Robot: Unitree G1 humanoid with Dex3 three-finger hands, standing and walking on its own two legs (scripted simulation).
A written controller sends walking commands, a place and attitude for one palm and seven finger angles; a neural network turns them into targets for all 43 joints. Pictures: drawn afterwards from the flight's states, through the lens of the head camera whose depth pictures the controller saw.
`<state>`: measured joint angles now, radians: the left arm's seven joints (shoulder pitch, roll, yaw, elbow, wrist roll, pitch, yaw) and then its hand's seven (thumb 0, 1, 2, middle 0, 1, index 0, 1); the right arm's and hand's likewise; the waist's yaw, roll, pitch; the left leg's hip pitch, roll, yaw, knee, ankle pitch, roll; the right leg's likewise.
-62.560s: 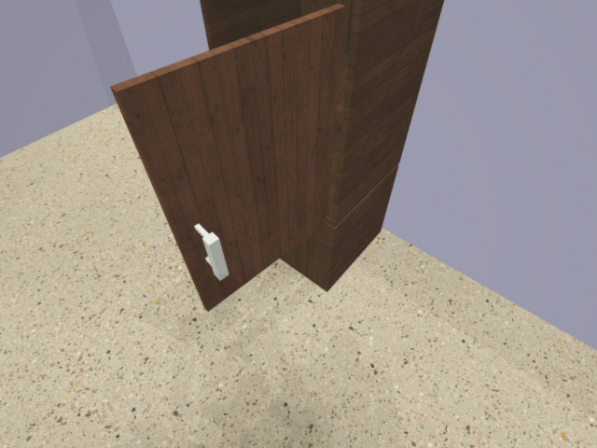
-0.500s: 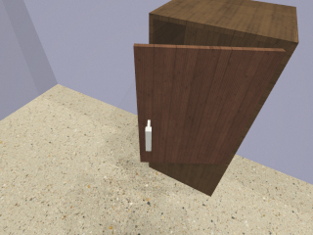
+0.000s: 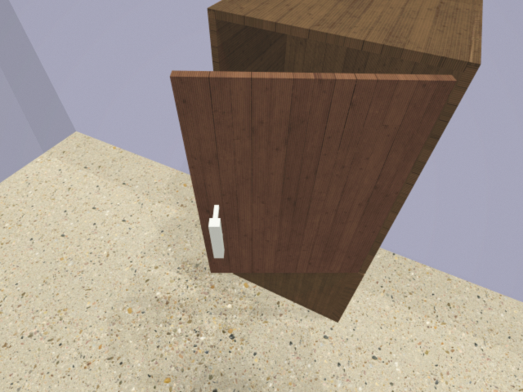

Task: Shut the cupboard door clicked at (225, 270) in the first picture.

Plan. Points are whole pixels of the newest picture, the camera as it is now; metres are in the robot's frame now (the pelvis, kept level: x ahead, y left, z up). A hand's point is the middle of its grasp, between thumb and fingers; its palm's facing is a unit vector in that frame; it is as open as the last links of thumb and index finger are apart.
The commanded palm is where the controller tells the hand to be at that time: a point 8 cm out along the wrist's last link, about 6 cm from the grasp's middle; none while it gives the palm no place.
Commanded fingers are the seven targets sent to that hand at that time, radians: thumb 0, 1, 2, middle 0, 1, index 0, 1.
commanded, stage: shuffle to correct the standing spot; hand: left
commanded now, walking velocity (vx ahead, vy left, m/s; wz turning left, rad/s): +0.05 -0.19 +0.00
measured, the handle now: (217, 231) +0.46 +0.12 -0.10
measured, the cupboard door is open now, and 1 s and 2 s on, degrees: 27 27 27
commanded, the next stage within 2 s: come to a stop and stand still in 0.64 s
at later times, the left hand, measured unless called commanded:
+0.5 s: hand out of the picture +0.04 +0.11 -0.19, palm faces +0.08 -0.99 -0.12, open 7.3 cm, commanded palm none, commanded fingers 0.00 0.90 0.90 -0.20 -0.30 -0.20 -0.30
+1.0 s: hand out of the picture +0.06 +0.05 -0.17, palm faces +0.06 -0.98 -0.21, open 7.3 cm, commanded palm none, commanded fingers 0.00 0.90 0.90 -0.20 -0.30 -0.20 -0.30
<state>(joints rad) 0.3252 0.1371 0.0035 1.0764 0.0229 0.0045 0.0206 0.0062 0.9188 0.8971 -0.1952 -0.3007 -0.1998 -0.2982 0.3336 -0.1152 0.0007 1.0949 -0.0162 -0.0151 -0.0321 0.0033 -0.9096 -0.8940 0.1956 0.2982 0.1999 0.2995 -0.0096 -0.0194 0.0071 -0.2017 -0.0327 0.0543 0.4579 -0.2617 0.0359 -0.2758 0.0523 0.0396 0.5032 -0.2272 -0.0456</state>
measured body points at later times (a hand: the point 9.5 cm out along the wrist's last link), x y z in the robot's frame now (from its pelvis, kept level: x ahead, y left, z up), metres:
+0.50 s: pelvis +0.05 -0.05 -0.01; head +0.09 -0.01 +0.44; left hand +0.04 +0.16 -0.18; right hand +0.15 -0.28 -0.14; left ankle +0.05 +0.03 -0.74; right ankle +0.02 -0.09 -0.74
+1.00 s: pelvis +0.02 -0.13 -0.01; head +0.05 -0.14 +0.44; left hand +0.06 +0.10 -0.16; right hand +0.02 -0.38 -0.17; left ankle +0.05 +0.01 -0.72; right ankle +0.00 -0.29 -0.74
